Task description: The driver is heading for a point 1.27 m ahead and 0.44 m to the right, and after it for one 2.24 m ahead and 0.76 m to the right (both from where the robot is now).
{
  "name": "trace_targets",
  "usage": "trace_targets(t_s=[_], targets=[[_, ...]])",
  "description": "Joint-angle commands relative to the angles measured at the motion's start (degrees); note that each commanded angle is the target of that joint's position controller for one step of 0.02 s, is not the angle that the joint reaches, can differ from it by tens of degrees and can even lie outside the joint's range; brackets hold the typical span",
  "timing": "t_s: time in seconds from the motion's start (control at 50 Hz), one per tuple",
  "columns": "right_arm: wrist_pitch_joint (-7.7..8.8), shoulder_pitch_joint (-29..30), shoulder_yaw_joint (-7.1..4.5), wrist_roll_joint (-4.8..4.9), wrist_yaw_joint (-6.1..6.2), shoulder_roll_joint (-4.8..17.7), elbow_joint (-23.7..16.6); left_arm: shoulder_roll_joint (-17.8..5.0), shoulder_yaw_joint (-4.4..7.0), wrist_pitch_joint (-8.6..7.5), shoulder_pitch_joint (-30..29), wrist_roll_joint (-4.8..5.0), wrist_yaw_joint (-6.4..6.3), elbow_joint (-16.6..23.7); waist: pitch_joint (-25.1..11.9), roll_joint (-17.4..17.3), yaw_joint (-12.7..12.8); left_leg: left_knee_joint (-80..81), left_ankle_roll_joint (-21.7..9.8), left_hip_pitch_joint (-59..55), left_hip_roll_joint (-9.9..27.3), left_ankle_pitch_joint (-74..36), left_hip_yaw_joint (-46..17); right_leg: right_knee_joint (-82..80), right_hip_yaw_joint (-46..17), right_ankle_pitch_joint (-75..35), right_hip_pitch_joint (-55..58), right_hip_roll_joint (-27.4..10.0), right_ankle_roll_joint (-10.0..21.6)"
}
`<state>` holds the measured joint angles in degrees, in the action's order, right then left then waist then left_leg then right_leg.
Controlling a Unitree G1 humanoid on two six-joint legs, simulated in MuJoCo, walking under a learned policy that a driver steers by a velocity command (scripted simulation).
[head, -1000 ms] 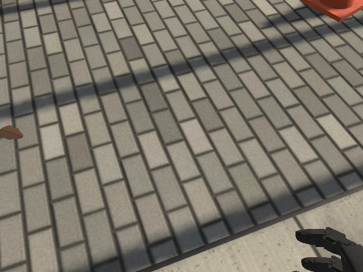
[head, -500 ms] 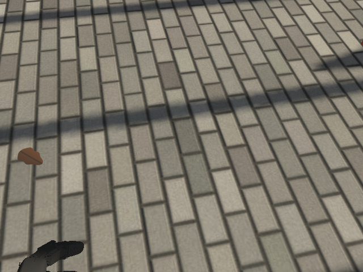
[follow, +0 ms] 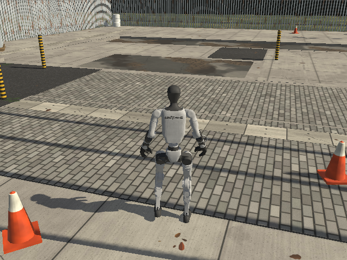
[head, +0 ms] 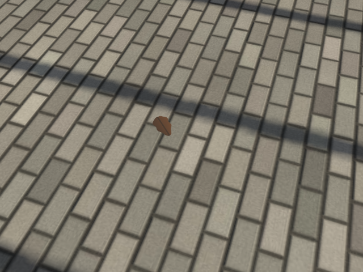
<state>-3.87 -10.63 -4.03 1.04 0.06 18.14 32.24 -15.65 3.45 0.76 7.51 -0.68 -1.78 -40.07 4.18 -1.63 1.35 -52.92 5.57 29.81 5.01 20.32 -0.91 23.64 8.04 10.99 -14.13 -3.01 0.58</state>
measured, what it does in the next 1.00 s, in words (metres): steps on the spot, turning right: left foot, then right foot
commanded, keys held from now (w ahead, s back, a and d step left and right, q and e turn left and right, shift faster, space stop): e+shift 0.86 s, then shift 0.02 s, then q+shift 0.12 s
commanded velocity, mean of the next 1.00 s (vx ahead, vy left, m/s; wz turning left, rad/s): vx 0.00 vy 0.00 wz -0.57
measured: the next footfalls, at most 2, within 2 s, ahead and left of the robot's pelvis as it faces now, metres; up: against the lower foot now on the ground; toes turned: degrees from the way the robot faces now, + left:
left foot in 0.08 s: +0.06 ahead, +0.15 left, +0.00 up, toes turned +1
right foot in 0.54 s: +0.03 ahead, -0.10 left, +0.00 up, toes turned -25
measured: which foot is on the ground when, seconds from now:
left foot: up 0.00-0.06, down 0.08-0.54, up 0.56-1.00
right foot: down 0.00-0.10, up 0.12-0.52, down 0.54-1.00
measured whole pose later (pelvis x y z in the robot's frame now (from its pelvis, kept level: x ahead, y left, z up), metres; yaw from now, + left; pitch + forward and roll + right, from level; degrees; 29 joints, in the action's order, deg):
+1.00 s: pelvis +0.05 -0.01 -0.01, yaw -40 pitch +3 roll +2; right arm 0.8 -7.1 -4.7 -0.1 0.2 17.5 41.7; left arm -18.1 3.6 2.6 6.8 -0.1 -1.7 -32.1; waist 1.2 -0.8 -0.4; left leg -40.7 4.0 25.9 -1.6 15.9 -3.9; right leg 32.6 -12.9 16.3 -17.6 7.3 3.0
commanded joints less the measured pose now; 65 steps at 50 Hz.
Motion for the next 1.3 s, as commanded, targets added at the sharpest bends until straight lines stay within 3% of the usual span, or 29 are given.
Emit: trace_targets(t_s=[0.02, 0.06, 0.08, 0.1, 0.12, 0.14, 0.16, 0.2, 0.28, 0.38, 0.46, 0.52, 0.54, 0.56, 0.58, 0.6, 0.64, 0.66, 0.72, 0.88, 0.96, 1.02, 1.04, 1.06, 1.08, 1.1, 1.24, 1.26, 1.3], targets=[[0.91, 0.7, -0.67, -0.48, -0.05, 2.9, -4.6, -11.5, 3.08, -1.03, -0.2, 1.58, 0.98, 2.5, -10.4, 10.4, 0.1, 10.0, -2.4, -6.6, -3.4, 1.7, 2.2, -3.3, -10.2, -22.9, 7.7, -13.6, 13.1], [1.08, -4.3, -0.53, -0.91, -0.15, 1.8, -1.7, -9.6, 1.94, -1.31, -1.4, 3.07, 1.47, 1.4, -10.8, 9.8, -3.2, 28.1, -5.7, -17.3, -5.2, -8.5, 2.5, 1.4, -10.1, -21.6, 4.9, -12.1, 10.5], [1.27, -5.7, -0.48, -1.22, 0.08, 2.5, -0.6, -5.7, 0.38, -1.91, 1.5, 2.98, 2.07, -0.2, -11.5, 7.1, -3.2, 35.0, -6.9, -27.4, -3.9, -17.1, 0.5, 3.5, -8.7, -15.1, -1.0, -9.5, 6.2], [1.3, -7.7, -0.76, -1.93, 0.84, 6.0, -0.8, -0.8, -1.72, -2.54, 3.8, 0.0, 3.11, 0.3, -16.0, -3.8, -1.6, 32.8, -9.3, -39.3, 8.6, -35.5, -12.7, 11.8, -5.4, 6.5, -9.4, -4.7, 0.5], [1.5, -2.1, -0.61, -3.42, 1.19, 7.3, -1.5, -0.6, -1.73, -2.66, 4.9, 0.02, 3.49, 0.9, -14.8, -13.8, 0.2, 30.6, -18.1, -32.5, 17.6, -37.8, -15.9, 15.7, -5.3, 23.9, -14.8, -2.0, -3.1], [2.26, -1.0, -0.92, -4.05, 0.89, 6.2, -2.2, -7.5, 0.11, -2.05, 1.0, 1.34, 2.75, 1.1, -12.9, -10.1, -3.8, 32.6, -20.9, -26.1, 15.8, -30.3, -13.9, 23.4, -7.8, 24.0, -13.4, -2.0, -4.2], [2.73, -0.4, -1.75, -3.88, 0.99, 8.3, -1.2, -10.9, 1.78, -1.39, 0.4, 2.75, 2.21, 1.2, -9.2, -10.8, -3.7, 33.4, -20.5, -24.8, 14.2, -28.2, -11.6, 32.2, -7.3, 23.2, -17.5, -0.3, -4.4], [3.42, 2.9, -1.65, -2.41, 1.58, 7.4, -0.9, -11.1, 2.99, 0.67, 4.5, 2.65, 0.65, -0.9, -6.5, -10.4, -2.2, 34.4, -18.4, -21.5, 13.0, -26.7, -6.6, 42.0, -9.9, 19.7, -20.3, -0.2, -5.2], [3.66, 6.0, -0.33, -2.66, 2.85, 2.1, -0.5, -7.4, 2.96, 2.43, 5.7, 2.42, -0.34, 0.4, -5.4, -7.3, -0.9, 35.6, -17.3, -21.6, 12.3, -24.5, 0.5, 44.8, -8.6, 11.3, -22.7, -0.9, -7.2], [3.32, 5.3, -1.98, -2.28, 3.06, 5.1, 1.2, -3.8, 1.52, 2.48, 2.0, 1.73, 2.12, 5.8, -7.4, -5.7, -2.6, 34.5, -18.5, -25.4, 15.5, -26.5, 3.6, 30.3, -6.1, 10.3, -18.8, -3.3, -6.2], [3.78, 6.3, -3.31, -0.77, 1.56, 7.4, 2.3, -5.5, 2.39, 3.47, 3.1, 1.93, 3.35, 8.0, -7.9, -6.2, -1.7, 31.9, -16.9, -25.1, 17.5, -30.6, 6.1, 22.8, -3.1, 11.3, -13.1, -2.4, -3.0], [3.76, 7.1, -3.76, 0.72, 0.67, 7.3, 3.6, -5.9, 3.43, 4.23, 5.8, 2.2, 3.45, 8.4, -8.5, -4.9, 0.8, 24.3, -12.0, -23.2, 16.3, -28.3, 10.3, 11.2, -0.6, 5.0, -4.7, 0.2, 0.7], [3.67, 4.0, -3.6, 0.72, 0.22, 5.7, 5.3, -8.0, 4.53, 3.98, 9.3, 1.91, 2.57, 7.4, -9.5, -0.4, 2.0, 16.5, -8.6, -19.3, 12.6, -24.1, 13.2, 5.4, -2.6, -3.2, 2.7, 1.9, 3.1], [3.72, 4.8, -3.03, -0.96, 0.16, 3.5, 4.1, -15.8, 6.98, 3.42, 13.7, 1.89, 1.2, 7.7, -9.6, 14.0, 3.3, -1.9, -3.1, -4.0, 5.7, -6.2, 17.0, 0.4, -19.4, -29.0, 14.1, -7.7, 8.7], [4.19, 10.3, -1.81, -2.62, 0.7, 1.1, -1.1, -21.1, 7.34, 1.94, 12.7, -0.18, 1.51, 9.4, -13.1, 23.4, 2.2, -16.3, 0.2, 12.3, -4.3, 20.8, 7.6, -1.6, -42.3, -35.8, 18.0, -18.5, 21.7], [4.16, 12.7, -2.72, -2.28, 0.97, 4.5, -0.3, -17.4, 6.45, 0.19, 12.1, -0.35, 2.4, 9.6, -15.9, 12.1, 4.8, -22.0, -0.4, 14.6, -3.3, 19.8, -1.0, -3.7, -38.9, -27.8, 18.0, -19.0, 22.3], [4.58, 11.9, -2.88, -1.29, 1.88, 4.4, 0.8, -14.8, 5.4, -0.88, 7.1, 1.52, 1.66, 9.3, -10.0, 5.5, 0.8, -18.1, -2.8, 15.4, -2.0, 8.3, -3.7, -4.1, -30.7, -16.8, 12.8, -12.6, 15.5], [4.53, 10.6, -3.3, -1.91, 2.4, 5.6, 1.3, -12.9, 4.64, -0.39, 3.5, 2.47, 1.07, 10.0, -8.7, 5.8, -1.1, -15.3, -2.9, 14.4, -1.7, 4.0, -4.2, -3.8, -28.6, -16.4, 10.1, -10.9, 13.5], [4.66, 6.9, -3.07, -2.02, 1.95, 4.3, 3.3, -12.1, 3.99, 0.33, 1.1, 1.54, -0.08, 11.5, -11.2, 6.8, -2.8, -13.2, -1.7, 8.5, -4.6, -2.8, -3.8, -3.0, -25.9, -20.5, 6.4, -7.3, 12.3], [5.29, 9.1, -2.29, -1.1, 1.34, 3.7, 3.7, -13.5, 4.43, 1.3, 1.1, 1.73, -0.8, 12.2, -10.1, 10.5, -1.1, 6.7, -0.2, 4.5, -8.4, -4.7, -6.6, -0.6, -34.0, -9.0, 5.3, -4.6, 10.9], [5.6, 6.6, -1.61, -1.12, 0.24, 4.0, 4.9, -9.5, 2.12, 1.38, 0.8, 0.38, 0.0, 11.5, -12.8, 11.5, 0.7, 9.5, -1.3, -3.9, -5.0, -3.3, -3.5, 4.1, -32.1, -22.3, 4.5, -6.7, 11.3], [6.31, 4.6, 0.01, -1.32, -1.1, 0.3, 5.3, -3.5, -0.79, 0.68, -0.6, -0.15, 0.74, 9.7, -11.2, 9.5, -1.7, 26.9, -3.9, -17.5, -3.4, -14.5, -2.1, 4.0, -28.8, -16.7, 0.0, -4.4, 8.4], [6.4, 5.8, 0.0, -2.0, -1.17, 1.6, 4.7, -3.5, -0.72, -0.01, 2.4, -1.01, 0.9, 8.4, -10.3, 7.3, -0.2, 29.5, -5.4, -20.7, -2.4, -23.5, -6.2, 4.3, -26.5, -8.3, -0.6, -1.2, 5.9], [6.36, 7.8, -0.98, -2.24, -0.87, 7.3, 2.9, -5.8, 0.05, -0.53, 6.3, -2.2, 0.79, 8.0, -8.3, -0.7, 3.7, 28.8, -8.4, -19.4, 2.7, -35.1, -13.3, 9.0, -21.8, 3.3, -1.0, 4.1, 3.1], [6.17, 9.2, -1.26, -1.93, -0.8, 8.4, 3.3, -6.9, 0.61, -0.8, 7.3, -2.29, 0.58, 8.2, -7.1, -7.3, 5.7, 30.0, -14.5, -14.8, 5.6, -31.7, -17.7, 9.6, -17.5, 8.0, 0.3, 6.5, 0.1], [6.0, 8.8, -1.38, -1.19, -0.86, 7.5, 3.0, -8.4, 1.02, -0.85, 3.7, -1.75, 0.08, 8.4, -5.9, -9.4, 3.3, 31.5, -16.1, -13.0, 5.4, -25.9, -21.2, 9.8, -15.8, 7.7, 0.5, 6.4, -1.1], [4.42, -0.9, -3.81, 0.54, 1.23, 9.9, 3.3, -4.0, 1.66, -1.36, -1.9, 0.91, 0.23, 9.7, -10.8, -8.4, -2.6, 30.0, -18.8, -27.8, 7.0, -32.1, -32.7, 18.6, -15.2, 21.7, -12.7, 8.7, -2.4], [3.75, -1.3, -4.01, 1.29, 1.8, 9.5, 3.5, -4.2, 1.81, -1.78, -0.4, 1.29, 0.58, 9.2, -13.6, -6.7, -2.2, 30.9, -18.0, -27.7, 5.6, -18.9, -32.3, 16.1, -15.6, 20.0, -10.9, 8.0, -2.2], [2.21, 3.9, -3.82, 2.32, 2.26, 9.0, 1.6, -3.4, 2.06, -2.85, 3.6, 2.67, 1.72, 7.3, -11.2, -6.8, 1.5, 34.6, -15.0, -13.1, 0.6, 13.5, -29.8, 2.3, -13.8, 12.3, 2.6, 7.5, 0.2]])
Velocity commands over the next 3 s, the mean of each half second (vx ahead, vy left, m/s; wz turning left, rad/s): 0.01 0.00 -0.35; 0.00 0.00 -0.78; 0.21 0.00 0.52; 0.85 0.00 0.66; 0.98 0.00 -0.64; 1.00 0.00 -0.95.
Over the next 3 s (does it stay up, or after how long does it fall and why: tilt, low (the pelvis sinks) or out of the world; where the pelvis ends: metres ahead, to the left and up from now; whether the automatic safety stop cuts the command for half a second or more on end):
stays up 1.33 -0.18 -0.02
